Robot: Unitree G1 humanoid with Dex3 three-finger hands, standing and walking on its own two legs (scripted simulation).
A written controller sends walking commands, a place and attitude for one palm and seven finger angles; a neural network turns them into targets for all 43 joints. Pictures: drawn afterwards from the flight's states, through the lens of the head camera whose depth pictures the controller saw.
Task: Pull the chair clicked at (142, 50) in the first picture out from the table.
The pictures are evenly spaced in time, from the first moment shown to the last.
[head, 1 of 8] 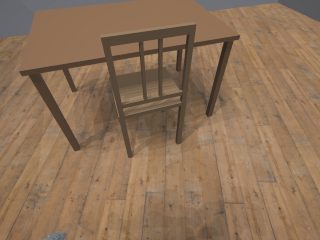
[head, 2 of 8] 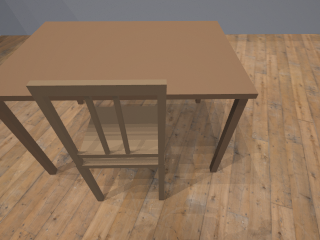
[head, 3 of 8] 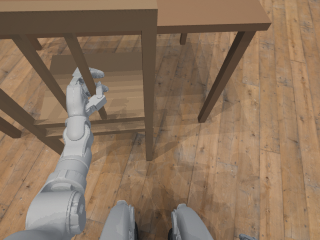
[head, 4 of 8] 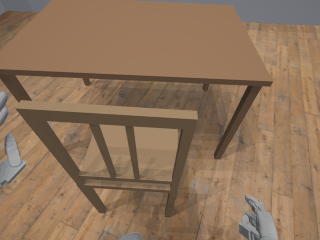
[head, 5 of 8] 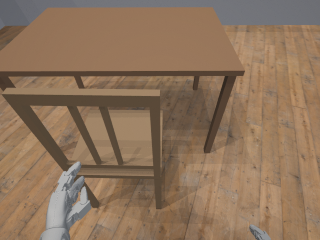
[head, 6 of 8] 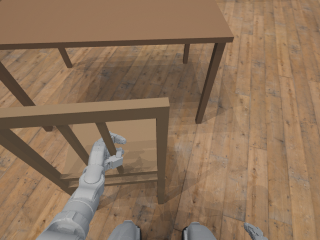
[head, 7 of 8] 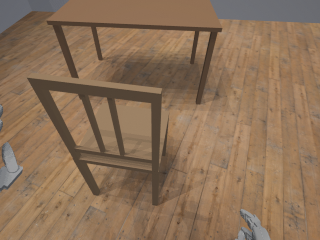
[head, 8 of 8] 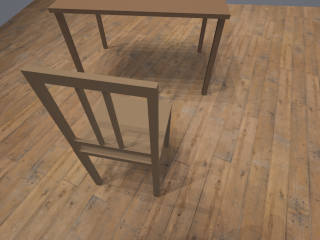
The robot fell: no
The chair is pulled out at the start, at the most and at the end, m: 0.00 0.76 0.74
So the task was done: yes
